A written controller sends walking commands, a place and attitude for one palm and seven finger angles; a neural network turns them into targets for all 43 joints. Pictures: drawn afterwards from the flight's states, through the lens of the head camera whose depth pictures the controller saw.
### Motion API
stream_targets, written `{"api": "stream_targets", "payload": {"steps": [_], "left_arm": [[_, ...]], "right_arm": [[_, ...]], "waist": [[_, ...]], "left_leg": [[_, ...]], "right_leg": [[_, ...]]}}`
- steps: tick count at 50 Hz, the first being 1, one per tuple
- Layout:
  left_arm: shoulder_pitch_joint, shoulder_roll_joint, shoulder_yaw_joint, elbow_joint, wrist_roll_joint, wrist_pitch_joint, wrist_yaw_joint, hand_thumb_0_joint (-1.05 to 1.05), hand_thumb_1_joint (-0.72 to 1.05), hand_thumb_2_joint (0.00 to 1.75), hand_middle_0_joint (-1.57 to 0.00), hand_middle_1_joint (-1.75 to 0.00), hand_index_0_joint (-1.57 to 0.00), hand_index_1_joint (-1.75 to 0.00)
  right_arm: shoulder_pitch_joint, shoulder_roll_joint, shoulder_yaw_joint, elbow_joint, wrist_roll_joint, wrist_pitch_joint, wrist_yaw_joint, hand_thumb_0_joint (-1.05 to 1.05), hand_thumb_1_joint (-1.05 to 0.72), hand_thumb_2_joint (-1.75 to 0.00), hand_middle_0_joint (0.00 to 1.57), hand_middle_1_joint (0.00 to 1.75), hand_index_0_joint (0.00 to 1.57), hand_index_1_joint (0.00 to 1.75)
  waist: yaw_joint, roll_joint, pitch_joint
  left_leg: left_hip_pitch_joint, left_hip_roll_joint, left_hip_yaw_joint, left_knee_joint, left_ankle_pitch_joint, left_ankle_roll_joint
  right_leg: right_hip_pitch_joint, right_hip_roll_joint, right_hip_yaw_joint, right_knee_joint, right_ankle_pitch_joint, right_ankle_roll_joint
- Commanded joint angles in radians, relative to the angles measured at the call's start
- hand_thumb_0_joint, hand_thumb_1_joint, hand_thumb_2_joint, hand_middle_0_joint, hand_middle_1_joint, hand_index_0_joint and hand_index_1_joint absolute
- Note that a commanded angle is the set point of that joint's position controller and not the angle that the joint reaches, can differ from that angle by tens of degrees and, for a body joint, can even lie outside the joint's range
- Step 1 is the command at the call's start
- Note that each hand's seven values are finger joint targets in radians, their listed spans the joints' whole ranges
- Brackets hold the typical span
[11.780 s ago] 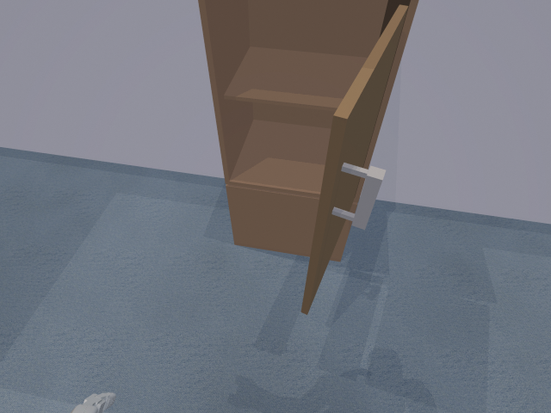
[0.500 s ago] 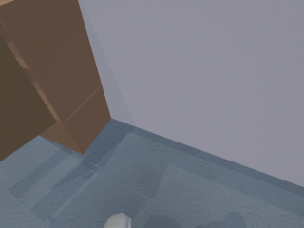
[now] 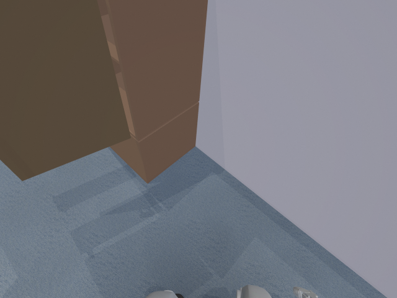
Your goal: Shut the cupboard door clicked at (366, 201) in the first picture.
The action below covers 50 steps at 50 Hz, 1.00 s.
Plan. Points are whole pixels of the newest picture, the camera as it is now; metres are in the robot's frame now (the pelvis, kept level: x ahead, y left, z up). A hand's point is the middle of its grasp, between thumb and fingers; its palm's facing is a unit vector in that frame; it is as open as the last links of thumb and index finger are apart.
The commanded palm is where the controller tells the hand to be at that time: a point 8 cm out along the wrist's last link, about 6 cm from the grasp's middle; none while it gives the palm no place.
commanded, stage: turn to face it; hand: left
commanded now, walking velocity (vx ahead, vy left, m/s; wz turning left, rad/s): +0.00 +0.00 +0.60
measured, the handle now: out of the picture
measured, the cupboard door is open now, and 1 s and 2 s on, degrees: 76 76 76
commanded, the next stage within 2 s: take the last steps up to it in 1.10 s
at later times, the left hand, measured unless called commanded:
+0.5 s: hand out of the picture +0.04 +0.15 -0.14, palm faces +0.29 -0.92 -0.28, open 7.4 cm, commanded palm none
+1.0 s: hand out of the picture -0.09 +0.22 -0.16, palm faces +0.57 -0.78 -0.25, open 7.4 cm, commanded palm none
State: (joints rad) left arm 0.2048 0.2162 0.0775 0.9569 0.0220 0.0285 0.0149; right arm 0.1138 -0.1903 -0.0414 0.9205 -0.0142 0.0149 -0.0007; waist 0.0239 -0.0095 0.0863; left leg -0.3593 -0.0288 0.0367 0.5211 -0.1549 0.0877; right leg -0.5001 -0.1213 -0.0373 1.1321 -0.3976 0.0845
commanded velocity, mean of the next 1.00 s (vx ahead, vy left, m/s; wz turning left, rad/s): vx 0.00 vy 0.00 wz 0.50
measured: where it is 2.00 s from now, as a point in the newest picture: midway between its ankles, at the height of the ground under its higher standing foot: outside the picture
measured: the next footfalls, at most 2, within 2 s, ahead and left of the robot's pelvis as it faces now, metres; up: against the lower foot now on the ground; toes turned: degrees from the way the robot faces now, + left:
right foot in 0.30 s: +0.06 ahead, -0.18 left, +0.00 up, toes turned +10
left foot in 0.72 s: -0.03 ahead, +0.09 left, +0.00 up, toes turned +30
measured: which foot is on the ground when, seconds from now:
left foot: down 0.00-0.30, up 0.32-0.70, down 0.72-1.00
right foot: up 0.00-0.28, down 0.30-0.72, up 0.74-1.00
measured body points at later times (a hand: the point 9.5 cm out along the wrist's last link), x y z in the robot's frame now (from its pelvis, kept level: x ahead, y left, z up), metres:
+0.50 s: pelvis +0.01 -0.06 +0.01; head +0.04 -0.08 +0.46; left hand +0.02 +0.19 -0.12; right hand +0.12 -0.32 -0.15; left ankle -0.04 +0.07 -0.64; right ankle +0.02 -0.19 -0.73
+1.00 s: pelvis -0.03 -0.01 +0.01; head -0.01 +0.03 +0.46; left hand -0.12 +0.26 -0.14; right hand +0.20 -0.16 -0.12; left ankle -0.07 +0.07 -0.73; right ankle +0.05 -0.16 -0.65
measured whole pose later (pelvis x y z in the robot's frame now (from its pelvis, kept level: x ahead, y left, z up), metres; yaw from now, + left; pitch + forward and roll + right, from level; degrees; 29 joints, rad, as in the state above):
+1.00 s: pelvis -0.03 -0.01 +0.01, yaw +32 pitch -1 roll -2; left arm 0.18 0.27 0.07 0.93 0.02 0.06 0.02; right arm 0.14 -0.20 -0.03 0.91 -0.01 0.02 -0.01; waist 0.02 -0.02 0.09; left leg -0.21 -0.04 -0.03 0.45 -0.22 0.06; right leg -0.46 -0.09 -0.03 1.06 -0.40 0.10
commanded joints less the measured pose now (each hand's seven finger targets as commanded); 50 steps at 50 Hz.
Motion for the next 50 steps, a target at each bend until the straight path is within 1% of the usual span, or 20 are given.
{"api": "stream_targets", "payload": {"steps": [1,8,11,13,14,15,16,17,19,21,26,29,32,34,35,36,37,40,42,50], "left_arm": [[0.052,0.086,0.021,-0.068,0.0,0.001,0.007,0.0,0.9,0.9,-0.2,-0.3,-0.2,-0.3],[-0.062,0.085,0.011,-0.149,-0.008,-0.006,0.013,0.0,0.9,0.9,-0.2,-0.3,-0.2,-0.3],[-0.018,0.093,0.009,-0.15,-0.016,-0.012,0.017,0.0,0.9,0.9,-0.2,-0.3,-0.2,-0.3],[0.054,0.108,0.015,-0.136,-0.021,-0.017,0.02,0.0,0.9,0.9,-0.2,-0.3,-0.2,-0.3],[0.095,0.152,0.027,-0.132,-0.015,-0.024,0.025,0.0,0.9,0.9,-0.2,-0.3,-0.2,-0.3],[0.094,0.246,0.044,-0.14,0.003,-0.03,0.029,0.0,0.9,0.9,-0.2,-0.3,-0.2,-0.3],[0.025,0.268,0.04,-0.161,0.001,-0.024,0.031,0.0,0.9,0.9,-0.2,-0.3,-0.2,-0.3],[-0.047,0.24,0.028,-0.185,0.001,-0.02,0.033,0.0,0.9,0.9,-0.2,-0.3,-0.2,-0.3],[-0.106,0.17,0.014,-0.184,-0.007,-0.031,0.028,0.0,0.9,0.9,-0.2,-0.3,-0.2,-0.3],[-0.089,0.14,0.002,-0.174,-0.005,-0.036,0.025,0.0,0.9,0.9,-0.2,-0.3,-0.2,-0.3],[0.068,0.178,0.014,-0.116,0.004,-0.034,0.022,0.0,0.9,0.9,-0.2,-0.3,-0.2,-0.3],[0.099,0.21,0.021,-0.105,0.007,-0.026,0.017,0.0,0.9,0.9,-0.2,-0.3,-0.2,-0.3],[0.087,0.227,0.032,-0.102,0.01,-0.019,0.016,0.0,0.9,0.9,-0.2,-0.3,-0.2,-0.3],[0.06,0.225,0.034,-0.105,-0.005,-0.017,0.013,0.0,0.9,0.9,-0.2,-0.3,-0.2,-0.3],[0.064,0.189,0.026,-0.12,-0.016,-0.014,0.009,0.0,0.9,0.9,-0.2,-0.3,-0.2,-0.3],[0.019,0.114,0.002,-0.161,-0.018,-0.013,0.004,0.0,0.9,0.9,-0.2,-0.3,-0.2,-0.3],[-0.023,0.121,-0.002,-0.172,-0.011,0.001,0.012,0.0,0.9,0.9,-0.2,-0.3,-0.2,-0.3],[-0.052,0.135,0.006,-0.121,-0.012,0.01,0.011,0.0,0.9,0.9,-0.2,-0.3,-0.2,-0.3],[-0.008,0.128,0.006,-0.094,-0.009,0.008,0.002,0.0,0.9,0.9,-0.2,-0.3,-0.2,-0.3],[-0.041,0.112,-0.005,-0.095,-0.009,0.012,0.007,0.0,0.9,0.9,-0.2,-0.3,-0.2,-0.3]], "right_arm": [[0.057,-0.196,-0.057,-0.057,-0.004,-0.009,-0.006,0.0,-0.9,-0.9,0.2,0.3,0.2,0.3],[0.131,-0.207,-0.081,-0.045,-0.011,0.005,-0.004,0.0,-0.9,-0.9,0.2,0.3,0.2,0.3],[0.108,-0.209,-0.087,-0.057,-0.009,0.013,-0.003,0.0,-0.9,-0.9,0.2,0.3,0.2,0.3],[0.076,-0.194,-0.086,-0.07,-0.003,0.018,-0.001,0.0,-0.9,-0.9,0.2,0.3,0.2,0.3],[0.069,-0.156,-0.084,-0.079,0.004,0.02,0.004,0.0,-0.9,-0.9,0.2,0.3,0.2,0.3],[0.078,-0.088,-0.075,-0.097,0.012,0.018,0.007,0.0,-0.9,-0.9,0.2,0.3,0.2,0.3],[0.068,-0.135,-0.087,-0.101,0.001,0.018,0.004,0.0,-0.9,-0.9,0.2,0.3,0.2,0.3],[0.093,-0.134,-0.089,-0.1,-0.006,0.027,0.009,0.0,-0.9,-0.9,0.2,0.3,0.2,0.3],[0.103,-0.13,-0.088,-0.058,-0.012,0.047,0.017,0.0,-0.9,-0.9,0.2,0.3,0.2,0.3],[0.134,-0.119,-0.082,-0.054,-0.008,0.045,0.025,0.0,-0.9,-0.9,0.2,0.3,0.2,0.3],[0.012,-0.106,-0.061,-0.085,-0.003,0.044,0.027,0.0,-0.9,-0.9,0.2,0.3,0.2,0.3],[-0.023,-0.104,-0.047,-0.095,0.001,0.04,0.026,0.0,-0.9,-0.9,0.2,0.3,0.2,0.3],[0.001,-0.109,-0.04,-0.094,0.006,0.025,0.022,0.0,-0.9,-0.9,0.2,0.3,0.2,0.3],[0.089,-0.149,-0.047,-0.073,0.003,0.01,0.018,0.0,-0.9,-0.9,0.2,0.3,0.2,0.3],[0.151,-0.233,-0.066,-0.058,-0.004,-0.002,0.015,0.0,-0.9,-0.9,0.2,0.3,0.2,0.3],[0.21,-0.34,-0.094,-0.051,0.002,-0.004,0.007,0.0,-0.9,-0.9,0.2,0.3,0.2,0.3],[0.247,-0.345,-0.09,-0.027,0.007,0.007,0.001,0.0,-0.9,-0.9,0.2,0.3,0.2,0.3],[0.096,-0.243,-0.058,-0.054,-0.005,0.004,-0.02,0.0,-0.9,-0.9,0.2,0.3,0.2,0.3],[0.059,-0.222,-0.047,-0.065,-0.004,-0.003,-0.021,0.0,-0.9,-0.9,0.2,0.3,0.2,0.3],[0.105,-0.209,-0.045,-0.043,-0.005,-0.002,-0.019,0.0,-0.9,-0.9,0.2,0.3,0.2,0.3]], "waist": [[-0.029,0.118,-0.127],[-0.066,0.158,-0.165],[-0.045,0.174,-0.189],[-0.004,0.155,-0.203],[0.019,0.042,-0.221],[0.026,-0.243,-0.19],[0.012,-0.222,-0.153],[-0.033,-0.103,-0.111],[-0.064,-0.156,-0.036],[-0.07,-0.171,-0.025],[0.011,-0.197,-0.051],[0.028,-0.238,-0.068],[0.021,-0.26,-0.121],[-0.036,-0.185,-0.176],[-0.073,0.002,-0.249],[-0.111,0.309,-0.262],[-0.121,0.266,-0.263],[-0.07,0.238,-0.128],[-0.042,0.174,-0.127],[-0.051,0.136,-0.1]], "left_leg": [[0.071,0.241,-0.335,-0.271,-0.09,0.073],[0.171,0.234,-0.457,-0.198,0.071,0.103],[0.123,0.202,-0.479,-0.154,0.188,0.085],[0.021,0.143,-0.458,-0.114,0.126,0.029],[-0.095,0.079,-0.397,-0.023,-0.012,-0.03],[-0.296,-0.066,-0.184,0.217,-0.277,-0.12],[-0.278,-0.059,-0.133,0.448,-0.405,-0.132],[-0.243,-0.034,-0.154,0.601,-0.351,-0.124],[-0.249,0.009,-0.126,0.712,-0.262,-0.14],[-0.255,0.02,-0.082,0.717,-0.215,-0.154],[-0.206,0.037,-0.001,0.491,-0.285,-0.173],[-0.125,0.028,0.039,0.351,-0.3,-0.162],[-0.025,0.018,0.072,0.168,-0.284,-0.145],[0.174,0.013,0.065,-0.083,-0.066,-0.125],[0.403,0.149,-0.088,-0.152,0.171,-0.075],[0.529,0.412,-0.407,-0.144,0.623,0.035],[0.487,0.448,-0.375,-0.095,0.802,0.114],[0.292,0.314,-0.274,-0.129,0.589,0.095],[0.284,0.269,-0.234,-0.138,0.544,0.068],[0.268,0.262,-0.308,-0.197,0.335,0.089]], "right_leg": [[0.004,0.011,0.027,-0.061,0.042,0.011],[0.035,0.069,0.04,-0.282,-0.047,0.004],[0.176,0.106,0.035,-0.448,-0.027,-0.01],[0.365,0.111,0.022,-0.679,0.107,-0.024],[0.502,0.018,0.095,-0.823,0.122,-0.057],[0.578,-0.266,0.367,-0.93,0.078,-0.157],[0.411,-0.404,0.405,-0.912,0.2,-0.239],[0.289,-0.364,0.31,-0.904,0.198,-0.25],[0.245,-0.24,0.183,-0.869,0.271,-0.194],[0.291,-0.192,0.069,-0.818,0.435,-0.174],[0.437,-0.214,0.005,-0.75,0.63,-0.183],[0.443,-0.22,-0.015,-0.712,0.703,-0.186],[0.476,-0.23,-0.042,-0.635,0.758,-0.17],[0.405,-0.201,-0.102,-0.484,0.712,-0.103],[0.215,-0.144,-0.138,-0.289,0.489,-0.048],[-0.07,-0.011,-0.107,-0.1,-0.22,0.016],[-0.079,-0.015,-0.015,-0.03,-0.277,0.005],[-0.054,-0.018,0.031,0.034,-0.112,0.003],[-0.036,0.0,0.018,0.032,-0.04,0.009],[-0.006,0.032,0.024,-0.134,-0.003,0.017]]}}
